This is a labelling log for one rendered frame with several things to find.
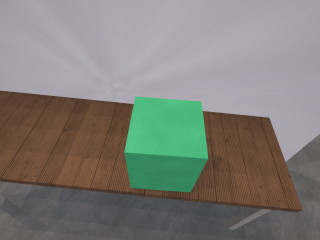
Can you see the carton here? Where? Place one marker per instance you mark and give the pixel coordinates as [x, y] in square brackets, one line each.
[166, 147]

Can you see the table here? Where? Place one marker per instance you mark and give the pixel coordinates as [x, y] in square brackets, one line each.
[76, 143]

